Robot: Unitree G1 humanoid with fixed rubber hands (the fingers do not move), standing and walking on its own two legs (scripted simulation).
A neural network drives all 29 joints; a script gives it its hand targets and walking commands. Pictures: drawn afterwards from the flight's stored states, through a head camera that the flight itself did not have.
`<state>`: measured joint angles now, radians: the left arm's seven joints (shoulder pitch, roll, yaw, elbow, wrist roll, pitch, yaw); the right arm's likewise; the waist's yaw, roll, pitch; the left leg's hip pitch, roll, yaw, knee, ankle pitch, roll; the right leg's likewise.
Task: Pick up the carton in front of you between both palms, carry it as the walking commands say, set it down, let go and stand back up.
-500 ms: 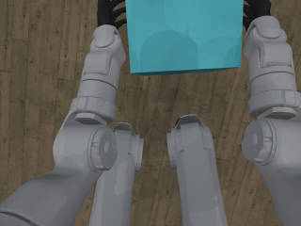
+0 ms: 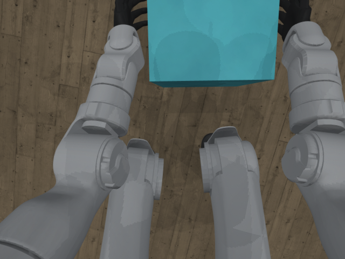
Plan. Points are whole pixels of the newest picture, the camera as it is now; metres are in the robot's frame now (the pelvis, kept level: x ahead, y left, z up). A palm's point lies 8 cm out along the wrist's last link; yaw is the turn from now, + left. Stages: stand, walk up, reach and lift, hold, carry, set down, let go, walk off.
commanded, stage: set down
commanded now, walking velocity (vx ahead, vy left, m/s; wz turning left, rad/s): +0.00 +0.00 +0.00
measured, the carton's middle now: (204, 38) +0.51 -0.12 -0.25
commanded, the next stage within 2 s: let go in 1.96 s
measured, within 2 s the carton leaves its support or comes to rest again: rests again in 0.12 s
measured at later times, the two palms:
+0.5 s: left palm (123, 28) +0.53 +0.04 -0.18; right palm (289, 27) +0.49 -0.27 -0.18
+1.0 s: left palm (111, 27) +0.54 +0.07 -0.18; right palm (319, 21) +0.49 -0.32 -0.18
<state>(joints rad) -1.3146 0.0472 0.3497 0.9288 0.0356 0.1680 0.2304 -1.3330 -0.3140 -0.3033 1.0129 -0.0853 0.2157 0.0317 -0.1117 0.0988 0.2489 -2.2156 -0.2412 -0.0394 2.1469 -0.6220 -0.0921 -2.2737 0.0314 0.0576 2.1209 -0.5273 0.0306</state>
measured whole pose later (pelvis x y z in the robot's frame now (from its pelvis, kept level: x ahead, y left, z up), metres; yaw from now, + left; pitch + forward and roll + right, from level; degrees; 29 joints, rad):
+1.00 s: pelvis -0.01 -0.01 -0.02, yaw -1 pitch +33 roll +3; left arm -1.36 0.25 0.07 0.94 -0.21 0.10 0.19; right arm -1.40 -0.54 -0.16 1.15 0.22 0.02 0.04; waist -0.07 0.05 0.43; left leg -2.17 -0.14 -0.01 2.21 -0.63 -0.07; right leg -2.26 -0.01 0.02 2.18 -0.51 -0.03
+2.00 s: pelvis +0.03 -0.02 +0.24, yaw -4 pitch +44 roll +4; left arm -0.97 0.08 0.28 0.70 0.02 0.18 0.14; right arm -1.06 -0.38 -0.33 0.90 -0.02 0.13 0.12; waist -0.04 0.03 -0.05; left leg -1.58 -0.07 -0.04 1.25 -0.43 -0.05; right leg -1.67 0.04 0.05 1.25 -0.34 -0.02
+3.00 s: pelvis +0.13 +0.01 +0.39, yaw -7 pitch -2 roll -1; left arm 0.23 0.21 0.03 0.43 0.00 0.09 -0.06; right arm 0.23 -0.22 -0.05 0.43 0.00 0.10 0.08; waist 0.00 0.02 0.07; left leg -0.11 -0.04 -0.06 0.45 -0.31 0.03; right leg -0.16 0.02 0.06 0.42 -0.22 0.02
